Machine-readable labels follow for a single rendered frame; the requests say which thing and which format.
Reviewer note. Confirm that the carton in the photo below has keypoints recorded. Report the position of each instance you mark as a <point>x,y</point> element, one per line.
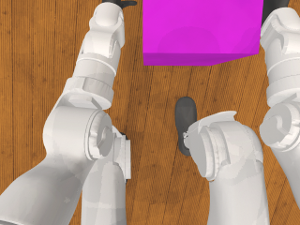
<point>199,32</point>

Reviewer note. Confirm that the robot left hand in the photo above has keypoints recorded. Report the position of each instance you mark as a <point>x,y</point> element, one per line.
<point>121,4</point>

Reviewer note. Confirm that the robot right hand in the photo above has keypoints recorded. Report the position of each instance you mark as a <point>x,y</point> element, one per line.
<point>270,5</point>

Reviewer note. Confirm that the right robot upper arm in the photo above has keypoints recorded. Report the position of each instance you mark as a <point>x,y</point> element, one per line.
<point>280,130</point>

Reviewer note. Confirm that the right robot forearm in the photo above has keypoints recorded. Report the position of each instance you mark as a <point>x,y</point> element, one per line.
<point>280,39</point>

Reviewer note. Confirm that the robot right foot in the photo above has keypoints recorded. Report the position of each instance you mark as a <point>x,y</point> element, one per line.
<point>185,114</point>

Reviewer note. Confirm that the left robot upper arm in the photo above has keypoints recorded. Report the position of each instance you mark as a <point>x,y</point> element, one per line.
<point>48,194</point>

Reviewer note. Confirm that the left robot forearm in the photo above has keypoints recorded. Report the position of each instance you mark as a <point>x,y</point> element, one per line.
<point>91,85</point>

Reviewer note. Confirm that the robot left shin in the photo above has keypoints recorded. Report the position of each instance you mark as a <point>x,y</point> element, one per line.
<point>115,130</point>

